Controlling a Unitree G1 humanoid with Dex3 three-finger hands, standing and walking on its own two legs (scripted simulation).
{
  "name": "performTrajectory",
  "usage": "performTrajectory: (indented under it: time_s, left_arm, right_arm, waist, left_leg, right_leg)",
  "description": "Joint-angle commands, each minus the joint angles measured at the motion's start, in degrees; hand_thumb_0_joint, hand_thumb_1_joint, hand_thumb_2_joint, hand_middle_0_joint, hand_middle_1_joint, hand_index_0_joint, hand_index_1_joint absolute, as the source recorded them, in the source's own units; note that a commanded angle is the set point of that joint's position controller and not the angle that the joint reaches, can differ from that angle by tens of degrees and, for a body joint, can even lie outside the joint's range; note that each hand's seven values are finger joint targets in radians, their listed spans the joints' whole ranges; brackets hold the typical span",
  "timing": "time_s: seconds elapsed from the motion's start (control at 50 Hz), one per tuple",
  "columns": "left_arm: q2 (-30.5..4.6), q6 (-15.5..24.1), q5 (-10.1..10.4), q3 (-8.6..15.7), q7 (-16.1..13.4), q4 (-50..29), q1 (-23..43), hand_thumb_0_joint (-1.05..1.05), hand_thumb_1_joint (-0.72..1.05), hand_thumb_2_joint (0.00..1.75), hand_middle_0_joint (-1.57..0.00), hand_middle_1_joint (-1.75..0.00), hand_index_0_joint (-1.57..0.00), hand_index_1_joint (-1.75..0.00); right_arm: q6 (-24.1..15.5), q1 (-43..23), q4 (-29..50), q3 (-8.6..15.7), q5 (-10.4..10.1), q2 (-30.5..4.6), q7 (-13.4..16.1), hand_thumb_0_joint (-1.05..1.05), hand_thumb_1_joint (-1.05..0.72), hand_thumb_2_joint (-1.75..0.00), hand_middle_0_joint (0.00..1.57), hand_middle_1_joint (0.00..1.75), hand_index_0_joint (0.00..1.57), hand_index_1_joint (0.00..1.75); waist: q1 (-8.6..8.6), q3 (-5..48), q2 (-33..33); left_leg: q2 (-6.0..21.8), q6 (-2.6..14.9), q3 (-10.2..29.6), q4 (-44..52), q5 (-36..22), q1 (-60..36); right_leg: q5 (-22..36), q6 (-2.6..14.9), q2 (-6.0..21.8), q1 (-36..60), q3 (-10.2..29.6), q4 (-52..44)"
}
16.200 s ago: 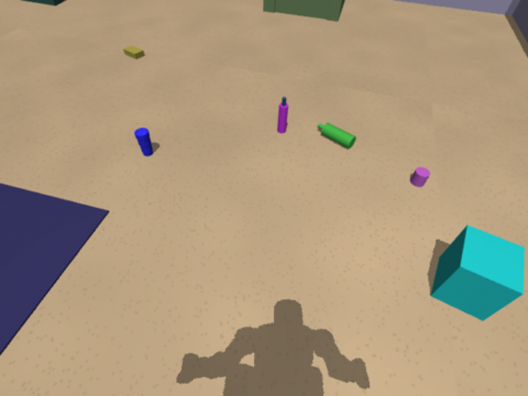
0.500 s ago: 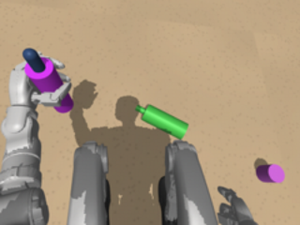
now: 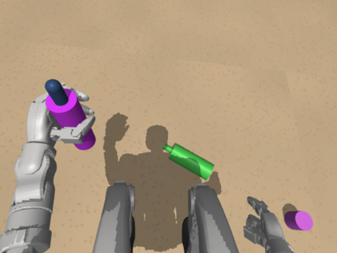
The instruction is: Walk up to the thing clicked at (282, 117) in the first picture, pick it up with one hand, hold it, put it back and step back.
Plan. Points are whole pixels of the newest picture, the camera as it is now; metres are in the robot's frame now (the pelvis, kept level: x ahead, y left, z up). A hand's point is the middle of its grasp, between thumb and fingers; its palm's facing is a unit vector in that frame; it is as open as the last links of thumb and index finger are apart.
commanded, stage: lift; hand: left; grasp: from the side
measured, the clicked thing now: (72, 118) +0.39 +0.21 +0.03
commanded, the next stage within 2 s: hold in 1.22 s
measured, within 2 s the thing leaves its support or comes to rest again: neither
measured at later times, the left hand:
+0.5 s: hand (46, 92) +0.37 +0.20 +0.16, palm faces +0.04 -1.00 -0.03, open 7.3 cm
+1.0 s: hand (41, 67) +0.37 +0.18 +0.22, palm faces +0.03 -1.00 +0.00, open 7.3 cm
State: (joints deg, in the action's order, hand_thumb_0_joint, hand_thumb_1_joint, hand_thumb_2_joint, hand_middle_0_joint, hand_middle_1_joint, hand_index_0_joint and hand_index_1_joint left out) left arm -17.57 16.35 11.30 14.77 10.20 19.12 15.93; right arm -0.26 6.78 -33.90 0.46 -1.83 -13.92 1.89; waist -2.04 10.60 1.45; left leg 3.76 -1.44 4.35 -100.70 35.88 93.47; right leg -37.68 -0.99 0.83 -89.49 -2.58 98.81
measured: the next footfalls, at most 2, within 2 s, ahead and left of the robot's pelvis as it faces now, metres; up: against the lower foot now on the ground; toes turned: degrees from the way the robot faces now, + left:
none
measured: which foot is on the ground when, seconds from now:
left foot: down 0.00-1.00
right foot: down 0.00-1.00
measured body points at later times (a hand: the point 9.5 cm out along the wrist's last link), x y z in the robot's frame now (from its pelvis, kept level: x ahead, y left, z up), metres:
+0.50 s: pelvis +0.03 +0.01 +0.12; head +0.12 +0.03 +0.56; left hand +0.36 +0.25 +0.17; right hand +0.19 -0.24 +0.02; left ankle +0.07 +0.13 -0.50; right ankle +0.07 -0.13 -0.50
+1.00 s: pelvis +0.04 +0.00 +0.17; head +0.10 +0.01 +0.62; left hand +0.36 +0.24 +0.22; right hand +0.19 -0.25 +0.07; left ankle +0.07 +0.13 -0.50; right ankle +0.07 -0.13 -0.50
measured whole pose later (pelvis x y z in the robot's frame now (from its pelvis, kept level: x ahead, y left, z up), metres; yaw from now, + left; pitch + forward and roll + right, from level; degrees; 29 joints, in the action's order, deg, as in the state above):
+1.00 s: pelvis +0.04 +0.00 +0.17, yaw +2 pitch +11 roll -2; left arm -12.9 18.4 11.8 9.4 10.4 22.3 7.1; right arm -2.9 13.4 -35.6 0.1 -1.1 -13.1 2.8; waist -1.7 4.6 0.9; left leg 3.6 -1.4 1.0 -59.6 25.8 44.9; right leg -27.0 -1.0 1.1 -41.9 -1.9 57.9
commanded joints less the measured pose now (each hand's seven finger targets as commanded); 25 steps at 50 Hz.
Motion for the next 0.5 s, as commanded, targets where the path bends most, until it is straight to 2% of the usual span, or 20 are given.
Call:
performTrajectory:
  time_s: [0.0, 0.02, 0.04, 0.06, 0.08, 0.1, 0.12, 0.14, 0.16, 0.2, 0.22, 0.24, 0.28, 0.3, 0.34, 0.36, 0.38, 0.44, 0.46, 0.48]
  left_arm:
    - [-9.4, 2.5, 1.4, 3.0, -0.8, -14.7, 9.7, 0.0, 0.38, 1.18, -1.26, -1.36, -1.29, -1.33]
    - [-8.5, 2.3, 1.4, 1.6, -0.8, -14.9, 9.3, 0.0, 0.37, 1.18, -1.25, -1.35, -1.28, -1.33]
    - [-8.1, 2.0, 1.1, 1.4, -0.9, -14.6, 7.8, 0.0, 0.37, 1.18, -1.26, -1.36, -1.29, -1.34]
    - [-8.8, 1.9, 1.1, 1.9, -1.2, -15.6, 7.7, 0.0, 0.36, 1.18, -1.26, -1.36, -1.29, -1.34]
    - [-7.2, 1.6, 1.3, 0.8, -1.1, -13.7, 6.4, 0.0, 0.36, 1.18, -1.26, -1.36, -1.3, -1.33]
    - [-7.8, 1.5, 1.6, 1.9, -1.2, -13.6, 5.9, 0.0, 0.35, 1.18, -1.26, -1.36, -1.3, -1.34]
    - [-7.8, 1.8, 1.6, 1.0, -1.0, -15.4, 7.5, 0.0, 0.35, 1.19, -1.26, -1.36, -1.29, -1.34]
    - [-7.9, 2.0, 1.6, 1.0, -1.1, -15.6, 8.0, 0.0, 0.35, 1.19, -1.27, -1.36, -1.3, -1.34]
    - [-6.8, 2.0, 1.3, 0.4, -1.1, -13.7, 5.5, 0.0, 0.35, 1.19, -1.28, -1.37, -1.31, -1.35]
    - [-6.8, 2.4, 1.1, -0.3, -1.2, -14.6, 6.3, 0.0, 0.33, 1.19, -1.28, -1.37, -1.31, -1.35]
    - [-7.2, 2.6, 1.1, 0.0, -1.2, -14.9, 6.7, 0.0, 0.3, 1.19, -1.28, -1.38, -1.31, -1.36]
    - [-6.6, 2.7, 1.2, -0.7, -1.0, -15.0, 6.7, 0.0, 0.32, 1.18, -1.27, -1.37, -1.3, -1.35]
    - [-7.5, 3.1, 1.2, 0.4, -1.0, -14.0, 5.5, 0.0, 0.34, 1.18, -1.27, -1.37, -1.3, -1.34]
    - [-7.7, 3.5, 1.0, 0.1, -1.0, -14.8, 7.1, 0.0, 0.35, 1.19, -1.28, -1.37, -1.31, -1.35]
    - [-6.2, 3.7, 1.0, -0.8, -1.2, -14.0, 5.8, 0.0, 0.35, 1.2, -1.28, -1.38, -1.31, -1.36]
    - [-4.7, 3.8, 1.1, -2.0, -1.0, -13.6, 5.9, 0.0, 0.35, 1.2, -1.29, -1.38, -1.32, -1.36]
    - [-4.6, 3.7, 1.3, -1.9, -0.8, -12.2, 4.3, 0.0, 0.36, 1.21, -1.29, -1.39, -1.32, -1.37]
    - [-5.4, 4.4, 1.1, -2.1, -0.4, -13.8, 5.9, 0.0, 0.36, 1.19, -1.29, -1.37, -1.31, -1.35]
    - [-6.7, 4.4, 1.0, -0.6, -0.5, -13.6, 5.6, 0.0, 0.35, 1.19, -1.29, -1.37, -1.32, -1.35]
    - [-5.1, 4.3, 1.2, -1.9, -0.4, -12.6, 4.1, 0.0, 0.34, 1.19, -1.29, -1.37, -1.32, -1.35]
  right_arm:
    - [-2.9, 3.8, 5.9, 3.9, -0.8, -9.3, 1.1, 0.0, -0.89, -0.89, 0.2, 0.3, 0.2, 0.3]
    - [-2.9, 3.4, 5.8, 3.7, -0.8, -9.0, 1.2, 0.0, -0.89, -0.89, 0.2, 0.3, 0.2, 0.3]
    - [-3.0, 3.7, 6.1, 3.8, -0.8, -9.0, 1.2, 0.0, -0.89, -0.89, 0.2, 0.3, 0.2, 0.3]
    - [-3.1, 3.6, 6.2, 3.7, -0.9, -8.8, 1.2, 0.0, -0.89, -0.89, 0.2, 0.3, 0.2, 0.3]
    - [-3.3, 4.2, 5.9, 3.6, -1.0, -8.6, 1.4, 0.0, -0.89, -0.89, 0.2, 0.3, 0.2, 0.3]
    - [-3.6, 4.0, 5.9, 3.5, -1.1, -8.8, 1.4, 0.0, -0.89, -0.89, 0.2, 0.3, 0.2, 0.3]
    - [-3.9, 3.8, 6.0, 3.4, -1.0, -8.5, 1.5, 0.0, -0.89, -0.89, 0.2, 0.3, 0.2, 0.3]
    - [-4.0, 4.2, 5.9, 3.4, -1.0, -8.4, 1.4, 0.0, -0.88, -0.89, 0.2, 0.3, 0.2, 0.3]
    - [-4.2, 4.2, 6.0, 3.3, -1.0, -8.3, 1.4, 0.0, -0.89, -0.89, 0.2, 0.3, 0.2, 0.3]
    - [-4.5, 4.2, 6.1, 3.2, -0.9, -8.0, 1.3, 0.0, -0.89, -0.89, 0.2, 0.3, 0.2, 0.3]
    - [-4.7, 4.8, 5.9, 3.2, -0.9, -7.9, 1.3, 0.0, -0.89, -0.89, 0.2, 0.3, 0.2, 0.3]
    - [-4.8, 4.8, 6.0, 3.1, -0.8, -7.9, 1.4, 0.0, -0.89, -0.89, 0.2, 0.3, 0.2, 0.3]
    - [-5.1, 4.7, 6.0, 3.2, -0.9, -8.1, 1.4, 0.0, -0.89, -0.89, 0.2, 0.3, 0.2, 0.3]
    - [-5.1, 4.7, 6.0, 3.0, -0.8, -7.9, 1.4, 0.0, -0.89, -0.89, 0.2, 0.3, 0.2, 0.3]
    - [-5.2, 4.7, 6.2, 2.9, -0.7, -7.9, 1.2, 0.0, -0.89, -0.89, 0.2, 0.3, 0.2, 0.3]
    - [-5.2, 5.3, 6.0, 3.0, -0.7, -7.9, 1.2, 0.0, -0.89, -0.89, 0.2, 0.3, 0.2, 0.3]
    - [-5.3, 4.8, 6.1, 3.0, -0.7, -8.0, 1.2, 0.0, -0.89, -0.89, 0.2, 0.3, 0.2, 0.3]
    - [-5.5, 5.3, 5.8, 3.0, -0.5, -8.1, 1.1, 0.0, -0.89, -0.89, 0.2, 0.3, 0.2, 0.3]
    - [-5.4, 5.8, 5.9, 3.1, -0.5, -8.1, 1.2, 0.0, -0.9, -0.89, 0.2, 0.3, 0.2, 0.3]
    - [-5.3, 5.8, 5.9, 2.9, -0.4, -7.8, 1.2, 0.0, -0.89, -0.89, 0.2, 0.3, 0.2, 0.3]
  waist:
    - [-0.74, 28.2, 2.8]
    - [-0.66, 26.1, 3.7]
    - [-0.99, 25.9, 3.5]
    - [-0.54, 25.7, 3.1]
    - [-1.5, 24.4, 2.3]
    - [-0.67, 23.2, 1.8]
    - [-0.88, 22.6, 2.9]
    - [-0.71, 22.5, 3.8]
    - [-0.82, 21.1, 2.6]
    - [-0.81, 19.9, 2.5]
    - [-1.02, 20.7, 2.7]
    - [-0.97, 20.1, 3.5]
    - [-0.31, 19.5, 3.1]
    - [-0.49, 19.1, 3.7]
    - [0.08, 17.8, 4.2]
    - [-0.41, 17.7, 4.0]
    - [-0.23, 15.6, 3.3]
    - [0.03, 16.1, 4.1]
    - [0.35, 17.5, 3.5]
    - [0.1, 16.6, 2.6]
  left_leg:
    - [-1.6, 2.37, -0.1, 19.0, -8.8, -29.7]
    - [-1.6, 2.15, -0.1, 20.4, -7.5, -30.3]
    - [-1.6, 2.15, 0.2, 21.5, -8.3, -32.1]
    - [-1.7, 2.16, -0.2, 22.3, -8.6, -32.2]
    - [-1.8, 2.23, -0.3, 22.9, -10.8, -33.1]
    - [-1.8, 2.23, -0.3, 24.0, -10.7, -33.9]
    - [-1.9, 2.13, -0.5, 25.0, -11.1, -35.3]
    - [-2.0, 2.02, -0.8, 25.9, -11.2, -36.3]
    - [-1.9, 2.04, -0.6, 26.8, -11.4, -37.1]
    - [-2.1, 2.1, -1.2, 28.7, -10.4, -38.0]
    - [-2.0, 2.08, -1.1, 29.5, -11.9, -39.9]
    - [-2.1, 1.98, -1.1, 30.7, -11.6, -41.0]
    - [-2.1, 1.9, -1.1, 32.3, -12.1, -43.1]
    - [-2.1, 1.82, -1.0, 33.5, -12.3, -44.2]
    - [-1.8, 1.46, -0.4, 35.9, -11.9, -46.6]
    - [-1.8, 1.36, -0.4, 36.5, -12.6, -47.6]
    - [-1.7, 1.34, -0.1, 37.9, -11.2, -47.7]
    - [-1.5, 1.12, 0.0, 39.8, -13.6, -51.1]
    - [-1.6, 1.17, -0.4, 40.2, -14.8, -52.0]
    - [-1.8, 1.29, -1.0, 40.4, -16.2, -51.9]
  right_leg:
    - [12.3, 2.18, -1.2, 20.0, 0.4, -19.7]
    - [11.0, 2.26, -1.2, 20.0, 0.4, -20.7]
    - [12.0, 2.21, -1.2, 21.0, 0.2, -21.5]
    - [12.2, 2.22, -1.3, 22.9, 0.4, -22.8]
    - [14.5, 2.05, -1.2, 24.4, 0.1, -23.7]
    - [14.3, 2.12, -1.2, 24.9, 0.1, -24.5]
    - [14.7, 2.16, -1.2, 25.6, 0.3, -25.5]
    - [14.6, 2.21, -1.2, 26.8, 0.5, -26.6]
    - [15.0, 2.09, -1.2, 27.4, 0.3, -27.2]
    - [14.0, 2.06, -1.0, 29.8, 0.8, -29.9]
    - [15.6, 2.05, -1.0, 31.1, 0.6, -30.5]
    - [15.3, 2.12, -1.0, 31.9, 0.4, -31.2]
    - [15.7, 2.13, -1.0, 33.4, 0.2, -32.5]
    - [16.0, 2.13, -1.1, 34.1, 0.1, -33.2]
    - [15.5, 2.26, -1.1, 34.1, -0.2, -34.1]
    - [16.1, 2.26, -1.1, 34.6, -0.3, -34.9]
    - [14.8, 2.19, -1.3, 34.7, -0.5, -35.7]
    - [17.1, 2.11, -1.1, 37.4, -0.6, -37.3]
    - [17.8, 2.17, -1.2, 39.2, -0.6, -38.0]
    - [19.2, 2.03, -1.3, 40.5, -0.6, -38.9]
